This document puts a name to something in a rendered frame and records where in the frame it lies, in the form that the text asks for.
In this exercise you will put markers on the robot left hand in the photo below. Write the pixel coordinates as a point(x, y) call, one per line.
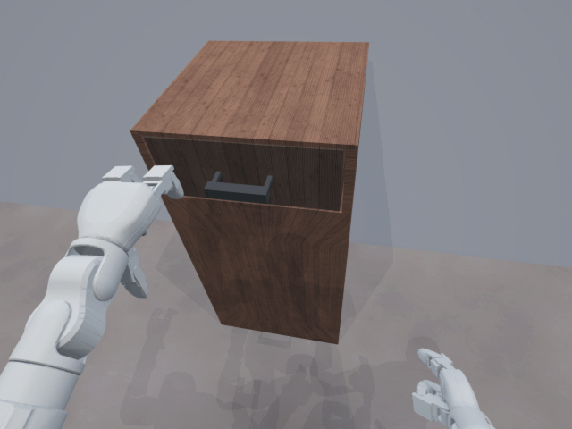
point(120, 210)

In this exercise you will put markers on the right robot forearm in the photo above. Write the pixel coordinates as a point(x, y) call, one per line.
point(468, 418)

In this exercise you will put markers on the cabinet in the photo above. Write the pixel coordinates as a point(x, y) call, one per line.
point(268, 268)

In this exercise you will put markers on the left robot forearm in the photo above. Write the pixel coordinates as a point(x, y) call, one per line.
point(37, 383)

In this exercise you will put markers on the drawer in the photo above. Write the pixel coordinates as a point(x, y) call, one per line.
point(310, 177)

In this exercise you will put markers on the robot right hand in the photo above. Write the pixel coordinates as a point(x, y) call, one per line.
point(434, 402)

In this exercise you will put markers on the handle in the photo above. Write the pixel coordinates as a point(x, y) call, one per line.
point(238, 192)

